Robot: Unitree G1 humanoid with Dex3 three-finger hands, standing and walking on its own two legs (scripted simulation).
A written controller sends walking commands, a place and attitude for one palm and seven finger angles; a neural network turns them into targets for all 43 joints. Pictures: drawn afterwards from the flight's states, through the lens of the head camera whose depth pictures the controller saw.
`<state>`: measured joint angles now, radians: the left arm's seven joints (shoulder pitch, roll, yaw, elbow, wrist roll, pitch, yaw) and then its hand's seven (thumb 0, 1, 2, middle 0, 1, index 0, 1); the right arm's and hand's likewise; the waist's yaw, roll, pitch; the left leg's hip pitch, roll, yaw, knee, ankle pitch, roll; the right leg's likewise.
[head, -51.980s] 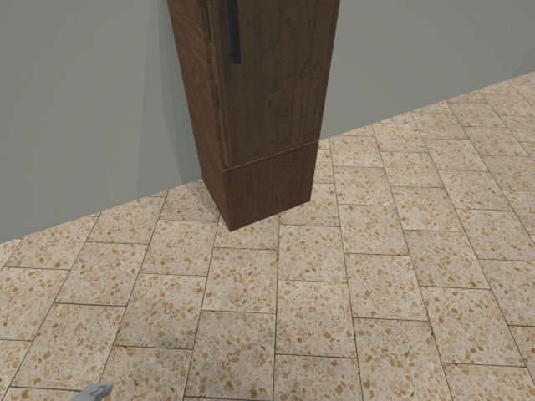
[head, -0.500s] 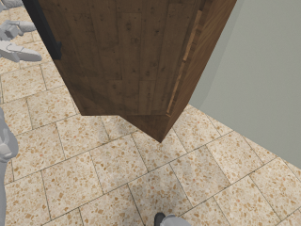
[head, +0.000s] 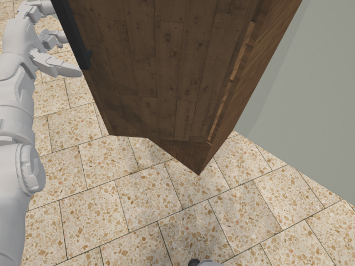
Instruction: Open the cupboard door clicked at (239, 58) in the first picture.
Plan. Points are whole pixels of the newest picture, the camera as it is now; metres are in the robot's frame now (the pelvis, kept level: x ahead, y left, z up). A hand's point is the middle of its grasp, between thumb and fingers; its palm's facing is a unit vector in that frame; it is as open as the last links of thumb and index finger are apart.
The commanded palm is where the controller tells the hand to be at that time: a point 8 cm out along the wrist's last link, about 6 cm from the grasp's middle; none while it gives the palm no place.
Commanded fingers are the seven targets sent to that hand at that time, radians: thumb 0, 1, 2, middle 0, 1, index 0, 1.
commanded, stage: slide the fingers in behind the handle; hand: left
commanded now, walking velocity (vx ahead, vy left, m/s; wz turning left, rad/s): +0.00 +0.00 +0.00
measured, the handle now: (75, 28) +0.58 +0.20 +0.17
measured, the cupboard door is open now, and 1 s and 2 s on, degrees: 34 35 47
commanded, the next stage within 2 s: close the thumb around the handle in 0.52 s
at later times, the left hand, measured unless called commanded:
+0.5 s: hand (82, 47) +0.53 +0.18 +0.17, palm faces -0.04 -1.00 -0.02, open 14.2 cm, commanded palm +0.50 +0.22 +0.17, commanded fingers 0.00 -0.50 0.30 -0.30 -1.20 -0.30 -1.20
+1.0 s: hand (79, 46) +0.52 +0.18 +0.17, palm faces -0.05 -1.00 -0.02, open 10.0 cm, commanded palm +0.50 +0.22 +0.17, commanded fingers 0.00 0.62 0.78 -0.38 -1.32 -0.38 -1.32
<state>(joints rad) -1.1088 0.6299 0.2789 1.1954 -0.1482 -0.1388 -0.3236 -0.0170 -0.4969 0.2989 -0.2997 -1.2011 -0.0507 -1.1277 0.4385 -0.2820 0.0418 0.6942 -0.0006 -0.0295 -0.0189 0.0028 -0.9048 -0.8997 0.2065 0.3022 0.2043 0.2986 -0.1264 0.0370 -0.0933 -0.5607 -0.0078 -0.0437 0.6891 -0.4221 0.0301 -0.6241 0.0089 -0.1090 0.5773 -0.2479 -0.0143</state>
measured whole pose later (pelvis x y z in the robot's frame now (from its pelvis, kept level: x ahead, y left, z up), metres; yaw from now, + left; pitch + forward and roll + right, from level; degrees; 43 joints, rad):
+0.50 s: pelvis +0.00 -0.01 +0.00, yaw -3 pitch +16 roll -2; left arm -1.04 0.63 0.41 1.18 -0.09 -0.16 -0.32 -0.02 -0.50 0.30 -0.28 -1.20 -0.26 -1.20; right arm 0.45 -0.29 0.05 0.65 0.01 0.00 -0.02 0.00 -0.91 -0.90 0.21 0.30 0.20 0.30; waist -0.16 0.04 -0.08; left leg -0.52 0.02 0.01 0.65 -0.41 0.02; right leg -0.61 0.04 -0.06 0.56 -0.23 -0.03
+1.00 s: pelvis -0.01 +0.00 +0.00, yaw -3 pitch +16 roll -2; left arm -1.08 0.63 0.39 1.23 -0.09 -0.18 -0.32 -0.01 0.10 0.56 -0.34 -1.26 -0.32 -1.26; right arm 0.44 -0.29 0.05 0.65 0.01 -0.02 -0.03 0.00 -0.91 -0.90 0.21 0.30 0.20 0.30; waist -0.17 0.04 -0.08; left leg -0.53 0.00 0.01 0.65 -0.40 0.03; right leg -0.62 0.02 -0.05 0.56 -0.21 -0.02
